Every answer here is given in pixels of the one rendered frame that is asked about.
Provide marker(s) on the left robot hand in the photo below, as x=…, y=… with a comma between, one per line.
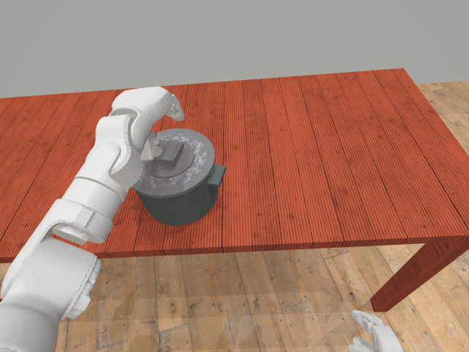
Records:
x=155, y=102

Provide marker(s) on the right robot hand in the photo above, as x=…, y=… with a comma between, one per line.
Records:
x=383, y=337

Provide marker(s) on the pot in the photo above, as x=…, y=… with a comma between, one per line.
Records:
x=189, y=207

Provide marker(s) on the knob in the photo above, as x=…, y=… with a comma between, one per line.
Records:
x=170, y=152

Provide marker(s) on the left robot forearm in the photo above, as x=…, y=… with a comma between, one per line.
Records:
x=86, y=210

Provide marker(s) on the left robot upper arm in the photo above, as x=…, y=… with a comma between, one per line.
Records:
x=56, y=282

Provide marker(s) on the lid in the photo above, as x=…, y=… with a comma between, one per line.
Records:
x=194, y=165

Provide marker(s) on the table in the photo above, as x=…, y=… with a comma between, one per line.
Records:
x=312, y=162

